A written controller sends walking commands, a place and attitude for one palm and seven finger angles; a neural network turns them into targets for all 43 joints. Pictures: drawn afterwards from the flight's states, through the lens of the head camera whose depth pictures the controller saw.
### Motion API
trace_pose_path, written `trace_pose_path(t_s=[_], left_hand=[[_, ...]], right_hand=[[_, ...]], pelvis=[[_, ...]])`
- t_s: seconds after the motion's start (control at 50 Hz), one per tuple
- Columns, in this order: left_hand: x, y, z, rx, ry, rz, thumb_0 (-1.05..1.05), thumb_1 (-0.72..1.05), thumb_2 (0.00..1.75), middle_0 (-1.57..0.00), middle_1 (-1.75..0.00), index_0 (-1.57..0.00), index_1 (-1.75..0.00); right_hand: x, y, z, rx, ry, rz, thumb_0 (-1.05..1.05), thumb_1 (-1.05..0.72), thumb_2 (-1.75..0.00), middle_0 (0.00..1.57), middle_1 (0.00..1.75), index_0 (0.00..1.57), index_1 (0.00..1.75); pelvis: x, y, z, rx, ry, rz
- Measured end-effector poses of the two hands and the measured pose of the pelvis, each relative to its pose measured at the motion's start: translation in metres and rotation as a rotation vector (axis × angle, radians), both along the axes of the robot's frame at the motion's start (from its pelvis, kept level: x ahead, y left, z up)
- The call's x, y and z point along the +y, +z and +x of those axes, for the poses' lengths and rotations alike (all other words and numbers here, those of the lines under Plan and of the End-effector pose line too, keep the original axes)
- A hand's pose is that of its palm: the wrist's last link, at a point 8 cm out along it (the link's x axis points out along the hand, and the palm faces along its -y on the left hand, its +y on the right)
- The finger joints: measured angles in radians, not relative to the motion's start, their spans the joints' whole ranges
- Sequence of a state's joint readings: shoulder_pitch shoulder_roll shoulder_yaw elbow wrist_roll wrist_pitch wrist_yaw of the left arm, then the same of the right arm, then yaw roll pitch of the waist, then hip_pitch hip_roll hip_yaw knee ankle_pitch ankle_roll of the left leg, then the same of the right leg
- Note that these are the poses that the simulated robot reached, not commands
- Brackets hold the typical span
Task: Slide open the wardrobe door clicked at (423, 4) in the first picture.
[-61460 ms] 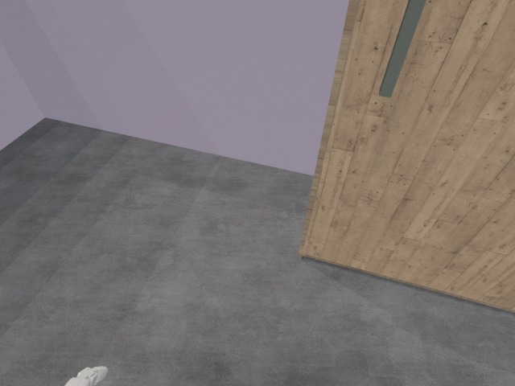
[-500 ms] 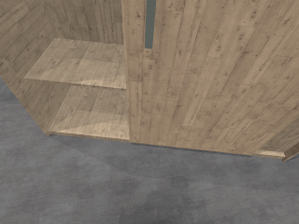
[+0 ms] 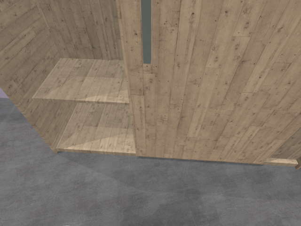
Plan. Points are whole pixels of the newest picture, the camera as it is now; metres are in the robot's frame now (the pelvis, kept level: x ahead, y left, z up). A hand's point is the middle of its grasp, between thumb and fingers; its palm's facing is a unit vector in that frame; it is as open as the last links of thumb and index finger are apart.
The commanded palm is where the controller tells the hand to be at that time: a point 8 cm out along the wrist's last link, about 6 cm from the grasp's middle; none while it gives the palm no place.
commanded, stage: let the arm hang, fingers relaxed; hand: left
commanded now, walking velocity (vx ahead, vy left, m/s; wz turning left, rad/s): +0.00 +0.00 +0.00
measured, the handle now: (147, 15) +0.65 +0.04 +0.25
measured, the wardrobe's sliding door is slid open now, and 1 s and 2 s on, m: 0.61 0.61 0.61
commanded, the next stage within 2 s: look to check the result in 0.18 s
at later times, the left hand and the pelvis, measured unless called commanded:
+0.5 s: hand out of the picture +0.09 +0.22 -0.16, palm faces -0.02 -0.95 -0.30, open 7.4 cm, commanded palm none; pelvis +0.03 -0.01 +0.00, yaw +0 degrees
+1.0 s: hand out of the picture +0.10 +0.21 -0.16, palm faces -0.03 -0.96 -0.28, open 7.4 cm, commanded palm none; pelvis +0.03 -0.01 +0.01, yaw -1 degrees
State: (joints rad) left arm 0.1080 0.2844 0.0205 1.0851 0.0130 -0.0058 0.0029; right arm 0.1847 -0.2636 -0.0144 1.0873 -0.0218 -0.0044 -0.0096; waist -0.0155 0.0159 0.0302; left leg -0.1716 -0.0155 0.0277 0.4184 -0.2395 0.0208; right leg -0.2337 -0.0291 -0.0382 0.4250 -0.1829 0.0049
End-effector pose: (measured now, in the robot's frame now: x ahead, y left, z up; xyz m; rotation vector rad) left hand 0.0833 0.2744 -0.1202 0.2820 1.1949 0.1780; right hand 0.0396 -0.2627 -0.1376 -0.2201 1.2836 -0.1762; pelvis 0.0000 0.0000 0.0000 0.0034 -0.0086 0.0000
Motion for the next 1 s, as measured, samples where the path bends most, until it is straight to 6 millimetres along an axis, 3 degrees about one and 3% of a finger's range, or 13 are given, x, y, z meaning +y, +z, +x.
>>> trace_pose_path(t_s=[0.14,0.28,0.54,1.0], left_hand=[[-0.012,0.0,0.02,-0.022,-0.021,-0.027,0.0,0.91,0.9,-0.2,-0.3,-0.2,-0.3],[-0.016,-0.004,0.016,0.017,-0.011,-0.034,0.0,0.91,0.9,-0.21,-0.3,-0.2,-0.3],[-0.01,-0.004,0.0,0.084,0.022,-0.008,0.0,0.91,0.9,-0.21,-0.3,-0.2,-0.3],[-0.018,-0.005,0.016,0.053,-0.005,-0.027,0.0,0.91,0.9,-0.21,-0.3,-0.2,-0.3]], right_hand=[[-0.008,0.008,0.032,-0.049,0.017,-0.02,0.01,-0.9,-0.9,0.2,0.3,0.2,0.3],[-0.014,0.011,0.043,-0.04,0.028,-0.031,0.0,-0.9,-0.9,0.2,0.3,0.2,0.3],[-0.02,0.009,0.041,0.01,0.021,-0.036,0.01,-0.9,-0.9,0.2,0.3,0.2,0.3],[-0.02,0.01,0.028,0.026,-0.002,-0.036,0.01,-0.9,-0.9,0.2,0.3,0.2,0.3]], pelvis=[[-0.002,0.002,0.009,-0.005,-0.002,0.002],[-0.005,0.004,0.017,-0.002,-0.001,0.0],[-0.011,0.005,0.027,-0.005,0.0,-0.004],[-0.012,0.006,0.028,-0.009,-0.009,-0.005]])
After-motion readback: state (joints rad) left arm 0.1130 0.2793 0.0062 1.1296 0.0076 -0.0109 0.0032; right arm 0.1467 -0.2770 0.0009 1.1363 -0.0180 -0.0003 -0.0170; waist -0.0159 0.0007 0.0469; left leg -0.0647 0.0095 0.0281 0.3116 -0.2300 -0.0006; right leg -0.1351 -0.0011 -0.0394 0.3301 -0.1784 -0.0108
